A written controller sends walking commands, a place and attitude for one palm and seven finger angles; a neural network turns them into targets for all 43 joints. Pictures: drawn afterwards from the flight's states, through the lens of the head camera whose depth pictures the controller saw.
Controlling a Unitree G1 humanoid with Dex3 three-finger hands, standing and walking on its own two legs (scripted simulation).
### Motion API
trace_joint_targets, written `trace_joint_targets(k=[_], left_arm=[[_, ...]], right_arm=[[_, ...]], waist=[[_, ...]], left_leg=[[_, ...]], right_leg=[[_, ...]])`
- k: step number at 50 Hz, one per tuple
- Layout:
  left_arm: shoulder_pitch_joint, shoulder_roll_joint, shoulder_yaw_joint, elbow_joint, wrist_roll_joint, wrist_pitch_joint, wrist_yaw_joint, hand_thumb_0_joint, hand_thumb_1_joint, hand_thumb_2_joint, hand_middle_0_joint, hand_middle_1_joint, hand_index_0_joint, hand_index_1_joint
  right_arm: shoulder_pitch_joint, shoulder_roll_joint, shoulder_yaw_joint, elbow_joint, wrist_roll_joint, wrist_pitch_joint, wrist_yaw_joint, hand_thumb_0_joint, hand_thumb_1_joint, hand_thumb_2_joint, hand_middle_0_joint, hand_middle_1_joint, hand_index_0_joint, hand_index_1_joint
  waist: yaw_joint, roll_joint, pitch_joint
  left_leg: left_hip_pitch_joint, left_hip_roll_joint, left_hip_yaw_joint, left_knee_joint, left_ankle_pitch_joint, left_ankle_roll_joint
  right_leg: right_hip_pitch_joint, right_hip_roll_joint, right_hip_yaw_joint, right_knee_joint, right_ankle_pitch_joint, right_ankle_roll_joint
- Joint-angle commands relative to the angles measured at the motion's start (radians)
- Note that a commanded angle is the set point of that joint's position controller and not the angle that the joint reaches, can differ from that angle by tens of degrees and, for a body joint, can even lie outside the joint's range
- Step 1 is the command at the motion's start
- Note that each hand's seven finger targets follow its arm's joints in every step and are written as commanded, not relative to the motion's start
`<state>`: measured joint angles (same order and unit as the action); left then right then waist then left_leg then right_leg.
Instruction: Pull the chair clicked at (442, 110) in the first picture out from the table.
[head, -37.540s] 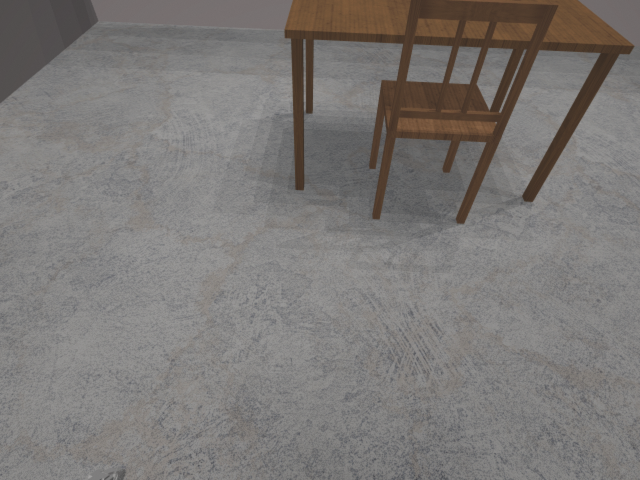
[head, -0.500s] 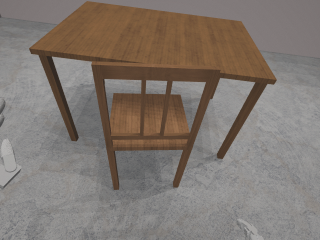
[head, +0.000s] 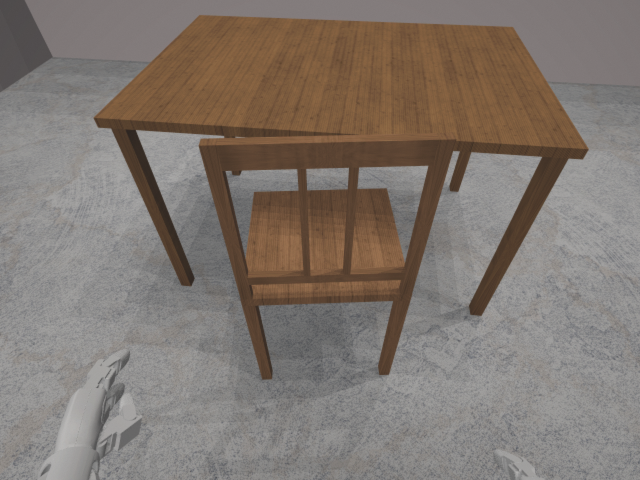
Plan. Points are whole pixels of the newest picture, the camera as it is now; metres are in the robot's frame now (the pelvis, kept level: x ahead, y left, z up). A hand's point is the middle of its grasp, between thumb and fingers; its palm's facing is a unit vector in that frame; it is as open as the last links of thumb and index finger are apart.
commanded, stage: let the arm hang, fingers relaxed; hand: left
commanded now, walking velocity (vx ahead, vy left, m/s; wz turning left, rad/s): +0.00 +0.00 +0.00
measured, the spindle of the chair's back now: (304, 226) +0.59 +0.07 -0.07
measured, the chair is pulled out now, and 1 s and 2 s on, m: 0.13 0.13 0.13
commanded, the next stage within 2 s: look to check the result in 0.96 s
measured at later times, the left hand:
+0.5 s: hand out of the picture +0.03 +0.17 -0.16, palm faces -0.03 -0.98 -0.22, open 7.3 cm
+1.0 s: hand out of the picture +0.06 +0.16 -0.16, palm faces -0.03 -0.98 -0.19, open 7.3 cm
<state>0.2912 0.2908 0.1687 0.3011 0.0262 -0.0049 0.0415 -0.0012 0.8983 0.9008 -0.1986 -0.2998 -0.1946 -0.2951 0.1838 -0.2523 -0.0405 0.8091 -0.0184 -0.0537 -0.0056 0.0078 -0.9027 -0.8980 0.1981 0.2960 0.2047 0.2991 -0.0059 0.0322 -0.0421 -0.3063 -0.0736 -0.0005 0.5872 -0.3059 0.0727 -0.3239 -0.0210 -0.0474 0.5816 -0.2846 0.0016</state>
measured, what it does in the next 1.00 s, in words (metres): shifts its weight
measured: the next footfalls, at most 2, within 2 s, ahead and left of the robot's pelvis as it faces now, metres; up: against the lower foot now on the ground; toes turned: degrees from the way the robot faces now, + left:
none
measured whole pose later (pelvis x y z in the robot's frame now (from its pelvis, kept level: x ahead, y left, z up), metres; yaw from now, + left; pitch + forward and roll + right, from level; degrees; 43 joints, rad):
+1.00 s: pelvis +0.05 -0.01 +0.01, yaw -4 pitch +0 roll +0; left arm 0.26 0.14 0.01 1.13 0.00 0.00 0.04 0.01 0.93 0.90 -0.20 -0.30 -0.20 -0.29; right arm 0.29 -0.13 -0.01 1.13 -0.01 -0.01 -0.05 0.00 -0.91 -0.90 0.20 0.30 0.20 0.30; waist -0.01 0.01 0.04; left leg -0.08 -0.03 0.04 0.37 -0.28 0.05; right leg -0.13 0.03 0.00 0.38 -0.25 -0.02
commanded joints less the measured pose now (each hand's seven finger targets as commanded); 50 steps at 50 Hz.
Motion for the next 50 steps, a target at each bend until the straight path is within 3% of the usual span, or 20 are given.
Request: trace_joint_targets(k=[1, 3, 4, 5, 7, 9, 11, 14, 22, 23, 31, 33, 38, 43, 47, 50], left_arm=[[-0.033, 0.028, -0.099, 0.244, -0.003, 0.013, -0.021, 0.000, 0.900, 0.900, -0.200, -0.300, -0.200, -0.300], [-0.062, 0.040, -0.111, 0.365, -0.009, 0.018, -0.018, 0.000, 0.900, 0.900, -0.200, -0.300, -0.200, -0.300], [-0.058, 0.037, -0.116, 0.424, -0.012, 0.016, -0.017, 0.000, 0.900, 0.900, -0.200, -0.300, -0.200, -0.300], [-0.051, 0.036, -0.121, 0.476, -0.015, 0.014, -0.017, 0.000, 0.900, 0.900, -0.200, -0.300, -0.200, -0.300], [-0.020, 0.005, -0.119, 0.560, -0.016, 0.005, -0.016, 0.000, 0.900, 0.900, -0.200, -0.300, -0.200, -0.300], [-0.023, -0.012, -0.118, 0.598, -0.015, 0.005, -0.013, 0.000, 0.900, 0.900, -0.200, -0.300, -0.200, -0.300], [-0.023, -0.016, -0.130, 0.637, -0.019, 0.003, -0.014, 0.000, 0.900, 0.900, -0.200, -0.300, -0.200, -0.300], [-0.024, -0.026, -0.142, 0.681, -0.021, 0.002, -0.010, 0.000, 0.900, 0.900, -0.200, -0.300, -0.200, -0.300], [0.006, -0.047, -0.156, 0.761, -0.024, -0.001, 0.000, 0.000, 0.900, 0.900, -0.200, -0.300, -0.200, -0.300], [0.005, -0.041, -0.156, 0.766, -0.024, 0.000, 0.002, 0.000, 0.900, 0.900, -0.200, -0.300, -0.200, -0.300], [0.021, -0.068, -0.155, 0.792, -0.024, -0.005, 0.006, 0.000, 0.900, 0.900, -0.200, -0.300, -0.200, -0.300], [0.020, -0.065, -0.155, 0.795, -0.024, -0.004, 0.008, 0.000, 0.900, 0.900, -0.200, -0.300, -0.200, -0.300], [0.019, -0.067, -0.154, 0.797, -0.023, -0.005, 0.007, 0.000, 0.900, 0.900, -0.200, -0.300, -0.200, -0.300], [0.024, -0.069, -0.152, 0.797, -0.024, -0.006, 0.007, 0.000, 0.900, 0.900, -0.200, -0.300, -0.200, -0.300], [0.030, -0.072, -0.151, 0.800, -0.026, -0.008, 0.007, 0.000, 0.900, 0.900, -0.200, -0.300, -0.200, -0.300], [0.031, -0.074, -0.151, 0.801, -0.025, -0.006, 0.007, 0.000, 0.900, 0.900, -0.200, -0.300, -0.200, -0.300]], right_arm=[[0.031, -0.077, -0.015, -0.047, -0.009, 0.027, -0.010, 0.000, -0.900, -0.900, 0.200, 0.300, 0.200, 0.300], [0.009, -0.071, 0.002, -0.011, -0.011, 0.037, -0.015, 0.000, -0.900, -0.900, 0.200, 0.300, 0.200, 0.300], [0.010, -0.065, 0.010, 0.011, -0.010, 0.036, -0.019, 0.000, -0.900, -0.900, 0.200, 0.300, 0.200, 0.300], [0.012, -0.062, 0.015, 0.033, -0.006, 0.036, -0.023, 0.000, -0.900, -0.900, 0.200, 0.300, 0.200, 0.300], [0.035, -0.041, 0.017, 0.077, -0.003, 0.036, -0.032, 0.000, -0.900, -0.900, 0.200, 0.300, 0.200, 0.300], [0.070, -0.022, 0.014, 0.104, -0.001, 0.042, -0.036, 0.000, -0.900, -0.900, 0.200, 0.300, 0.200, 0.300], [0.092, -0.015, 0.015, 0.132, 0.002, 0.045, -0.037, 0.000, -0.900, -0.900, 0.200, 0.300, 0.200, 0.300], [0.129, -0.012, 0.015, 0.165, 0.006, 0.047, -0.040, 0.000, -0.900, -0.900, 0.200, 0.300, 0.200, 0.300], [0.184, 0.012, 0.022, 0.239, 0.008, 0.046, -0.045, 0.000, -0.900, -0.900, 0.200, 0.300, 0.200, 0.300], [0.178, 0.013, 0.022, 0.246, 0.010, 0.049, -0.044, 0.000, -0.900, -0.900, 0.200, 0.300, 0.200, 0.300], [0.191, 0.034, 0.024, 0.281, 0.006, 0.040, -0.047, 0.000, -0.900, -0.900, 0.200, 0.300, 0.200, 0.300], [0.188, 0.037, 0.023, 0.287, 0.008, 0.043, -0.048, 0.000, -0.900, -0.900, 0.200, 0.300, 0.200, 0.300], [0.191, 0.038, 0.021, 0.290, 0.008, 0.042, -0.049, 0.000, -0.900, -0.900, 0.200, 0.300, 0.200, 0.300], [0.191, 0.038, 0.022, 0.295, 0.007, 0.039, -0.051, 0.000, -0.900, -0.900, 0.200, 0.300, 0.200, 0.300], [0.199, 0.034, 0.023, 0.299, 0.006, 0.036, -0.054, 0.000, -0.900, -0.900, 0.200, 0.300, 0.200, 0.300], [0.202, 0.036, 0.023, 0.301, 0.006, 0.037, -0.055, 0.000, -0.900, -0.900, 0.200, 0.300, 0.200, 0.300]], waist=[[-0.015, -0.144, -0.004], [-0.002, 0.025, 0.065], [0.005, 0.070, 0.048], [0.008, 0.101, 0.044], [0.007, 0.103, -0.005], [0.001, 0.113, 0.001], [0.000, 0.088, 0.006], [-0.006, -0.001, 0.031], [-0.007, -0.063, 0.063], [-0.004, -0.049, 0.092], [-0.006, -0.032, 0.079], [-0.005, -0.017, 0.115], [-0.007, -0.047, 0.114], [-0.007, -0.009, 0.102], [-0.010, -0.024, 0.080], [-0.010, -0.020, 0.102]], left_leg=[[0.044, 0.118, -0.130, -0.089, 0.242, -0.003], [0.045, 0.141, -0.142, -0.179, 0.260, -0.002], [0.057, 0.150, -0.143, -0.206, 0.298, -0.001], [0.064, 0.153, -0.135, -0.219, 0.292, -0.003], [0.118, 0.151, -0.115, -0.216, 0.268, -0.008], [0.131, 0.152, -0.112, -0.222, 0.243, -0.005], [0.140, 0.153, -0.111, -0.229, 0.225, -0.006], [0.150, 0.163, -0.109, -0.240, 0.236, -0.007], [0.186, 0.165, -0.091, -0.248, 0.269, -0.011], [0.174, 0.164, -0.088, -0.251, 0.250, -0.012], [0.210, 0.165, -0.078, -0.259, 0.296, -0.013], [0.201, 0.167, -0.073, -0.259, 0.289, -0.014], [0.210, 0.170, -0.070, -0.260, 0.295, -0.014], [0.227, 0.169, -0.066, -0.256, 0.336, -0.014], [0.251, 0.172, -0.065, -0.248, 0.400, -0.016], [0.245, 0.172, -0.064, -0.253, 0.389, -0.016]], right_leg=[[0.046, -0.114, 0.164, -0.116, 0.217, -0.095], [0.060, -0.073, 0.142, -0.128, 0.177, -0.068], [0.097, -0.057, 0.139, -0.132, 0.182, -0.055], [0.125, -0.053, 0.134, -0.150, 0.170, -0.048], [0.162, -0.057, 0.141, -0.190, 0.189, -0.052], [0.170, -0.058, 0.130, -0.212, 0.193, -0.055], [0.174, -0.060, 0.129, -0.230, 0.190, -0.056], [0.168, -0.059, 0.124, -0.242, 0.200, -0.053], [0.164, -0.062, 0.132, -0.254, 0.237, -0.051], [0.151, -0.063, 0.129, -0.261, 0.218, -0.051], [0.157, -0.060, 0.137, -0.253, 0.255, -0.049], [0.138, -0.059, 0.137, -0.257, 0.243, -0.049], [0.143, -0.056, 0.135, -0.255, 0.258, -0.047], [0.153, -0.058, 0.137, -0.248, 0.284, -0.049], [0.167, -0.057, 0.133, -0.232, 0.335, -0.049], [0.155, -0.056, 0.131, -0.232, 0.315, -0.048]])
